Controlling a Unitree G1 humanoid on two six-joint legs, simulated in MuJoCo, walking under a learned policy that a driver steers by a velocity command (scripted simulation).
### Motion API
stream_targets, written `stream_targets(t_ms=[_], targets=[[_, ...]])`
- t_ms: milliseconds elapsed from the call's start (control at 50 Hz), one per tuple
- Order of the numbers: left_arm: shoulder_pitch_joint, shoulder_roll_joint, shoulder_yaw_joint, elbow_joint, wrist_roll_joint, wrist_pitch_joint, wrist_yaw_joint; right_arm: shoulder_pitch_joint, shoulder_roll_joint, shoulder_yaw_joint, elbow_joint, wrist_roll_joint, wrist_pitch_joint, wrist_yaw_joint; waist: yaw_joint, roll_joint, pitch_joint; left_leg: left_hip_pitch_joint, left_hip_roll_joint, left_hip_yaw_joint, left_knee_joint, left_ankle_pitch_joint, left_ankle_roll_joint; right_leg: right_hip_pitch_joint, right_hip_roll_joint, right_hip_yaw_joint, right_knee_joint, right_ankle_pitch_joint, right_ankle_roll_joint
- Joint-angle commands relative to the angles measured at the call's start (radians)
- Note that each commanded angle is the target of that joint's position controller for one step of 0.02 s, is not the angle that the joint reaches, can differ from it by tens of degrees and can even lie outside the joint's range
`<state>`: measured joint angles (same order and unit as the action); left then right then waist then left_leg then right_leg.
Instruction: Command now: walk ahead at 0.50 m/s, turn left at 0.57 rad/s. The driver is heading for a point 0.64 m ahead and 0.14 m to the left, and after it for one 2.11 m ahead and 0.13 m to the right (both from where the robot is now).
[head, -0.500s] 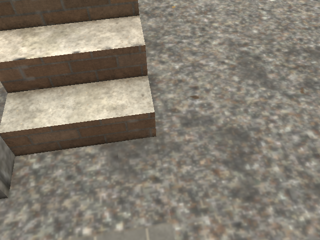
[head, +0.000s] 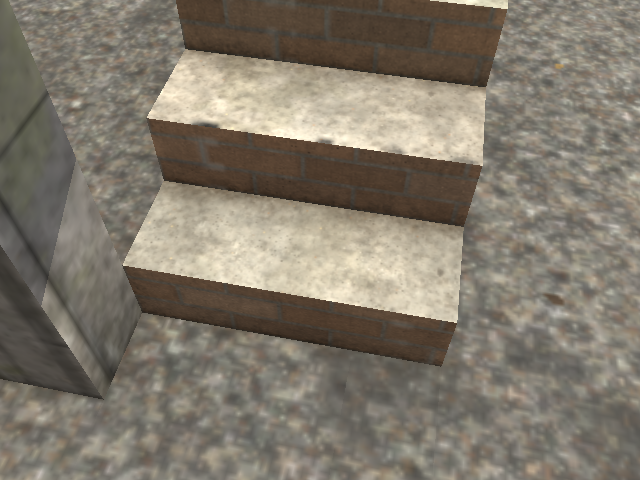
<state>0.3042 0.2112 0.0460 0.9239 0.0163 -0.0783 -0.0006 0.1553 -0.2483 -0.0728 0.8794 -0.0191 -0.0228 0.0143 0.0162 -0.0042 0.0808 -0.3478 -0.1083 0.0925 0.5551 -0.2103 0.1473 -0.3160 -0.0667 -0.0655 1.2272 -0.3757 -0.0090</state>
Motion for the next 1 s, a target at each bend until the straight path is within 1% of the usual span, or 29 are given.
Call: stream_targets(t_ms=[20, 80, 140, 200, 280, 340, 380, 420, 440, 460, 480, 500, 520, 540, 560, 600, 660, 740, 760, 800, 820, 840, 860, 880, 900, 920, 940, 960, 1000], targets=[[-0.01, 0.124, 0.024, -0.098, 0.032, -0.011, -0.005, 0.083, -0.122, -0.03, -0.016, 0.021, -0.013, -0.019, -0.002, -0.042, -0.058, 0.248, 0.297, -0.426, -0.35, 0.243, 0.156, -0.282, -0.061, 0.097, -0.061, 0.087, 0.025], [-0.014, 0.092, 0.02, -0.114, 0.047, 0.033, -0.016, 0.139, -0.128, -0.029, -0.001, 0.032, -0.043, -0.009, 0.017, -0.014, -0.084, 0.216, 0.25, -0.365, -0.344, 0.357, 0.148, -0.268, -0.055, 0.081, -0.133, 0.102, 0.061], [-0.147, 0.103, 0.019, -0.167, 0.04, 0.044, -0.019, 0.216, -0.144, -0.034, 0.011, 0.026, -0.048, -0.005, -0.027, 0.026, -0.042, 0.23, 0.226, -0.377, -0.366, 0.302, 0.108, -0.374, -0.055, 0.073, -0.249, 0.226, 0.076], [-0.258, 0.122, 0.019, -0.205, 0.036, 0.044, -0.03, 0.296, -0.122, -0.026, 0.024, 0.027, -0.042, -0.008, -0.072, 0.054, -0.034, 0.305, 0.216, -0.4, -0.371, 0.264, 0.076, -0.449, -0.04, 0.083, -0.36, 0.333, 0.07], [-0.375, 0.12, 0.009, -0.249, 0.032, 0.031, -0.044, 0.346, -0.13, -0.024, 0.019, 0.016, -0.045, -0.019, -0.105, 0.067, -0.017, 0.374, 0.216, -0.421, -0.34, 0.348, 0.069, -0.461, -0.002, 0.082, -0.488, 0.403, 0.058], [-0.454, 0.111, -0.005, -0.279, 0.012, 0.018, -0.043, 0.355, -0.137, -0.025, 0.007, 0.005, -0.045, -0.019, -0.128, 0.095, -0.017, 0.347, 0.196, -0.394, -0.276, 0.503, 0.04, -0.328, 0.049, 0.051, -0.617, 0.393, 0.04], [-0.387, 0.134, -0.001, -0.269, 0.006, 0.015, -0.032, 0.315, -0.15, -0.027, -0.008, 0.005, -0.048, -0.026, -0.079, 0.11, -0.031, 0.317, 0.204, -0.414, -0.223, 0.587, 0.004, -0.173, 0.072, 0.069, -0.705, 0.351, 0.013], [-0.166, 0.193, 0.02, -0.201, 0.005, -0.001, -0.008, 0.248, -0.185, -0.033, -0.032, 0.007, -0.061, -0.02, 0.019, 0.089, -0.132, 0.302, 0.166, -0.407, -0.005, 0.806, -0.035, 0.079, 0.109, 0.064, -0.769, 0.313, -0.025], [-0.015, 0.227, 0.032, -0.168, 0.015, -0.017, 0.009, 0.214, -0.175, -0.03, -0.046, 0.015, -0.071, -0.012, 0.097, 0.061, -0.216, 0.189, 0.114, -0.389, 0.196, 0.693, -0.051, 0.301, 0.031, 0.11, -0.798, 0.341, -0.051], [0.121, 0.302, 0.048, -0.156, 0.046, -0.024, 0.03, 0.246, -0.06, 0.0, -0.081, 0.021, -0.078, -0.009, 0.106, -0.095, -0.371, 0.041, 0.054, -0.314, 0.467, 0.136, -0.052, 0.538, -0.235, 0.331, -0.771, 0.335, -0.095], [0.072, 0.353, 0.068, -0.16, 0.044, -0.015, 0.02, 0.389, -0.037, 0.005, -0.1, 0.055, -0.066, -0.017, 0.011, -0.379, -0.52, -0.199, -0.056, -0.213, 0.731, -0.352, -0.071, 0.686, -0.419, 0.773, -0.881, 0.304, -0.25], [-0.035, 0.251, 0.057, -0.196, 0.045, 0.001, 0.013, 0.365, -0.121, -0.003, -0.056, 0.022, -0.048, -0.028, -0.011, -0.152, -0.39, -0.275, 0.057, -0.215, 0.798, -0.235, -0.065, 0.548, -0.362, 0.712, -0.909, 0.084, -0.226], [-0.099, 0.151, 0.031, -0.208, 0.036, 0.002, 0.012, 0.269, -0.13, -0.006, -0.057, 0.003, -0.044, -0.017, 0.002, -0.043, -0.243, -0.271, 0.086, -0.199, 0.758, -0.147, -0.076, 0.389, -0.294, 0.536, -0.937, 0.077, -0.196], [-0.113, 0.116, 0.02, -0.198, 0.034, 0.001, 0.01, 0.234, -0.113, -0.004, -0.067, -0.003, -0.04, -0.009, -0.011, -0.002, -0.168, -0.253, 0.117, -0.191, 0.717, -0.11, -0.086, 0.283, -0.256, 0.422, -0.968, 0.194, -0.179], [-0.102, 0.122, 0.018, -0.182, 0.024, -0.008, 0.018, 0.207, -0.092, -0.003, -0.076, -0.029, -0.026, 0.001, -0.026, -0.025, -0.131, -0.235, 0.145, -0.185, 0.693, -0.098, -0.092, 0.208, -0.239, 0.355, -0.995, 0.254, -0.175], [-0.059, 0.124, 0.017, -0.15, 0.009, -0.018, 0.016, 0.191, -0.067, 0.001, -0.09, -0.04, -0.006, 0.011, -0.034, -0.06, -0.116, -0.201, 0.145, -0.155, 0.669, -0.093, -0.095, 0.132, -0.215, 0.228, -1.021, 0.391, -0.171], [-0.048, 0.135, 0.02, -0.136, 0.004, -0.035, 0.009, 0.102, -0.038, 0.01, -0.137, -0.041, 0.01, 0.025, -0.042, -0.08, -0.105, -0.242, 0.168, -0.145, 0.553, -0.035, -0.092, 0.111, -0.225, 0.127, -1.06, 0.417, -0.177], [-0.053, 0.166, 0.033, -0.134, 0.017, -0.028, 0.005, -0.023, -0.02, 0.028, -0.186, -0.036, 0.007, 0.053, -0.029, -0.087, -0.093, -0.191, 0.166, -0.103, 0.292, 0.069, -0.091, 0.097, -0.201, -0.011, -1.051, 0.389, -0.139], [-0.054, 0.138, 0.02, -0.129, 0.019, 0.006, -0.005, -0.017, -0.047, 0.021, -0.193, -0.034, 0.0, 0.038, -0.041, -0.154, -0.101, -0.071, 0.134, -0.058, 0.193, -0.027, -0.106, 0.04, -0.071, -0.156, -1.0, 0.385, -0.131], [-0.001, 0.153, 0.024, -0.123, 0.022, 0.027, -0.012, -0.012, -0.074, 0.012, -0.19, -0.025, 0.001, 0.011, -0.023, -0.167, -0.109, 0.049, 0.092, -0.005, 0.146, 0.016, -0.111, 0.011, -0.073, -0.163, -0.914, 0.278, -0.118], [-0.001, 0.152, 0.022, -0.127, 0.016, 0.032, -0.011, 0.025, -0.08, 0.008, -0.182, -0.035, 0.003, 0.001, -0.041, -0.128, -0.113, 0.115, 0.087, 0.008, 0.113, 0.028, -0.102, -0.022, -0.074, -0.172, -0.842, 0.203, -0.104], [0.041, 0.132, 0.013, -0.121, 0.021, 0.033, -0.011, 0.07, -0.085, 0.002, -0.169, -0.044, -0.002, -0.008, -0.049, -0.035, -0.138, 0.223, 0.067, 0.005, 0.08, -0.005, -0.091, -0.07, -0.061, -0.171, -0.735, 0.174, -0.092], [0.057, 0.115, 0.0, -0.117, 0.032, 0.031, -0.005, 0.16, -0.082, -0.001, -0.161, -0.05, -0.016, -0.016, -0.112, 0.065, -0.167, 0.346, 0.123, -0.088, 0.0, -0.011, -0.089, -0.144, -0.043, -0.182, -0.55, 0.138, -0.071], [0.054, 0.06, -0.019, -0.151, 0.043, 0.032, -0.001, 0.259, -0.187, -0.017, -0.181, -0.06, -0.024, -0.046, -0.128, 0.266, -0.182, 0.435, 0.474, -0.519, -0.13, 0.199, -0.057, -0.302, 0.007, -0.186, -0.28, -0.221, -0.011], [0.152, 0.113, -0.004, -0.16, 0.02, 0.05, 0.014, 0.29, -0.334, -0.053, -0.206, -0.027, -0.011, -0.075, -0.105, 0.297, -0.304, 0.388, 0.648, -0.867, -0.281, 0.328, 0.09, -0.307, 0.056, -0.055, -0.088, -0.239, 0.01], [0.098, 0.164, 0.008, -0.148, 0.026, 0.074, 0.021, 0.215, -0.283, -0.047, -0.224, -0.003, -0.004, -0.08, -0.087, 0.164, -0.282, 0.317, 0.62, -0.796, -0.269, 0.332, 0.133, -0.264, 0.008, 0.029, 0.022, -0.15, 0.018], [0.025, 0.159, 0.008, -0.157, 0.031, 0.085, 0.02, 0.153, -0.222, -0.031, -0.232, 0.001, -0.006, -0.079, -0.076, 0.112, -0.22, 0.246, 0.56, -0.647, -0.251, 0.321, 0.119, -0.272, 0.002, 0.067, 0.053, -0.077, 0.027], [-0.021, 0.141, 0.002, -0.157, 0.026, 0.096, 0.021, 0.125, -0.166, -0.016, -0.23, -0.01, -0.007, -0.079, -0.075, 0.089, -0.192, 0.225, 0.5, -0.507, -0.229, 0.35, 0.094, -0.278, 0.005, 0.099, 0.093, -0.026, 0.035], [-0.016, 0.143, 0.012, -0.161, 0.029, 0.116, 0.009, 0.084, -0.133, 0.0, -0.245, -0.009, -0.007, -0.078, -0.036, 0.148, -0.168, 0.178, 0.424, -0.292, -0.202, 0.539, 0.051, -0.267, 0.026, 0.117, 0.158, 0.024, 0.048]])
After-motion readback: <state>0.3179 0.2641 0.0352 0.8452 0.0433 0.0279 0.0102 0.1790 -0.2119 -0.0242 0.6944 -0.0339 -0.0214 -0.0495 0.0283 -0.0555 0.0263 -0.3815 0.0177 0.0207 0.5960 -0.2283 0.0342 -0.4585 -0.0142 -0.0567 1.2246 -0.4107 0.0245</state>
